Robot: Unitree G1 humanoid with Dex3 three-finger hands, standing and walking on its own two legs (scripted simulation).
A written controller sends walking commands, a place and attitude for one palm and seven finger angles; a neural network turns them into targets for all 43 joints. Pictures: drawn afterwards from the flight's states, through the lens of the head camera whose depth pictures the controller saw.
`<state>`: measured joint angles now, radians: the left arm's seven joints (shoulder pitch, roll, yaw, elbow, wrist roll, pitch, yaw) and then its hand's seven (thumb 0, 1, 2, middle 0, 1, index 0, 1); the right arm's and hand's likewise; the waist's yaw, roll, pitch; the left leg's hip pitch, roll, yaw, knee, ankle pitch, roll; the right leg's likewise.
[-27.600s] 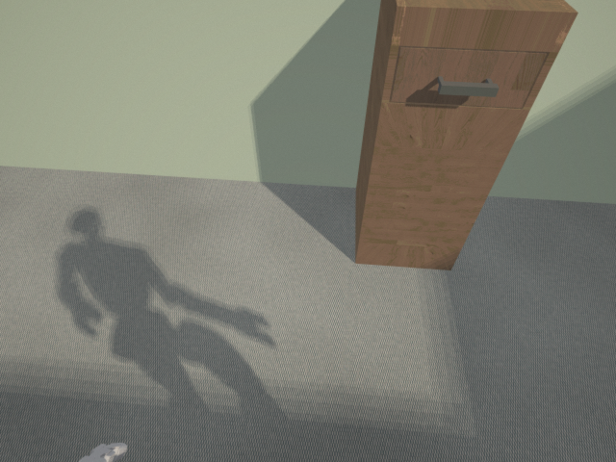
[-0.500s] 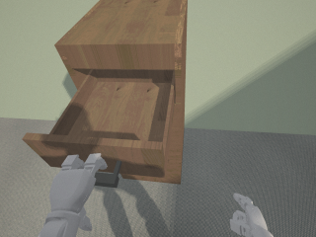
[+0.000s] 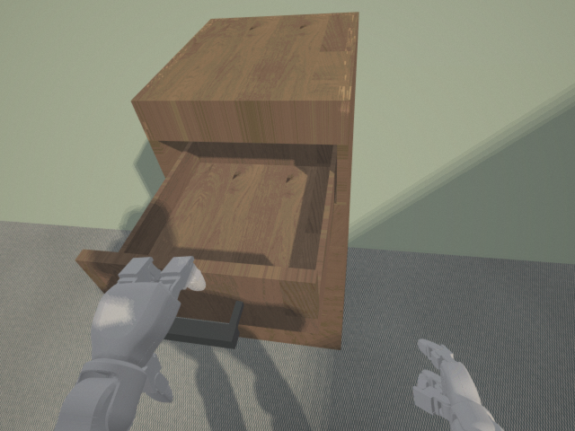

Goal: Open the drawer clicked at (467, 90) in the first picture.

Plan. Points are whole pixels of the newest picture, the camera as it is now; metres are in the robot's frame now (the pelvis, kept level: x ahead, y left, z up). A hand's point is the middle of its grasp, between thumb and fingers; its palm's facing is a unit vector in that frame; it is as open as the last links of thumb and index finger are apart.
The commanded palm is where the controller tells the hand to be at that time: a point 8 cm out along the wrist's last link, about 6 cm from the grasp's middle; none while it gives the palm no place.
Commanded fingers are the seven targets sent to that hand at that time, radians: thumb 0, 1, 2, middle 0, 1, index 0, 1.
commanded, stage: lift the hand off the handle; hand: left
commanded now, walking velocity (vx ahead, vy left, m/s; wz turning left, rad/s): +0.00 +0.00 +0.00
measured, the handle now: (193, 317) +0.25 +0.18 +0.04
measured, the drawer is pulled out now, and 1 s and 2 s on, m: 0.29 0.29 0.29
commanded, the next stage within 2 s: draw the hand back to the body in 0.72 s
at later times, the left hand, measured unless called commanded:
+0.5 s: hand (149, 285) +0.22 +0.19 +0.16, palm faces +0.14 -0.12 -0.98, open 13.8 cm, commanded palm +0.18 +0.20 +0.23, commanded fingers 0.00 -0.50 0.30 -0.30 -1.20 -0.30 -1.20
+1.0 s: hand (131, 281) +0.21 +0.20 +0.18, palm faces +0.15 -0.09 -0.98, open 13.8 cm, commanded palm +0.17 +0.21 +0.24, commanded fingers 0.00 -0.50 0.30 -0.30 -1.20 -0.30 -1.20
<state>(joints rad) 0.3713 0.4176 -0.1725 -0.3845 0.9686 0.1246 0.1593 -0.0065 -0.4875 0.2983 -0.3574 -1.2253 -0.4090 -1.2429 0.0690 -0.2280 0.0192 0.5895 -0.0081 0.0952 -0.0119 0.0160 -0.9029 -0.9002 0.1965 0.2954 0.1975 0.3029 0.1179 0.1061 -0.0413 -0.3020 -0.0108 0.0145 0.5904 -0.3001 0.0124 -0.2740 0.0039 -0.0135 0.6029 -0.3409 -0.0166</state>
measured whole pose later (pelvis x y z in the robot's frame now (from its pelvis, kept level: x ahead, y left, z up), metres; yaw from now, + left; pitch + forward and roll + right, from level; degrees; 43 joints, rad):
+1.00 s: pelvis -0.01 -0.01 +0.01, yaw +1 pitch -2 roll +0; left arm 0.27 0.58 0.03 -0.56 0.78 0.12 -0.08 -0.01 -0.49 0.30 -0.32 -1.20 -0.33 -1.20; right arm 0.07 -0.26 0.05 0.57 0.03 0.09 0.01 0.02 -0.90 -0.90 0.20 0.30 0.20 0.30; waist 0.10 0.13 -0.01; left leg -0.20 0.00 0.00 0.46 -0.23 0.00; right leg -0.17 0.01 -0.03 0.48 -0.27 -0.03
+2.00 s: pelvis +0.03 +0.00 +0.01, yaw +1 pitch -1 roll +0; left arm 0.53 0.36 0.33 -0.61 -0.07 -0.13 0.11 -0.01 0.21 0.60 -0.26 -0.74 -0.26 -0.74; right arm 0.17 -0.22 0.00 0.62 0.02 -0.12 -0.06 0.02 -0.90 -0.90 0.20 0.30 0.20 0.30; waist 0.05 0.07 0.00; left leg -0.17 0.00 -0.01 0.47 -0.28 0.00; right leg -0.12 0.01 -0.03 0.45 -0.31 -0.02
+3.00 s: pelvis -0.04 +0.01 +0.00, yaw +3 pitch +2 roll +0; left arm 0.62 0.51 0.50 -0.74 -0.06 -0.21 0.12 0.01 0.89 0.90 -0.21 -0.31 -0.22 -0.30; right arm 0.17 -0.20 -0.01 0.54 0.02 -0.04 -0.07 0.02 -0.90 -0.90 0.20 0.30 0.20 0.30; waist 0.00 -0.01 0.04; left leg -0.37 -0.03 0.00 0.54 -0.20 0.03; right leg -0.32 -0.02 -0.06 0.55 -0.26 0.00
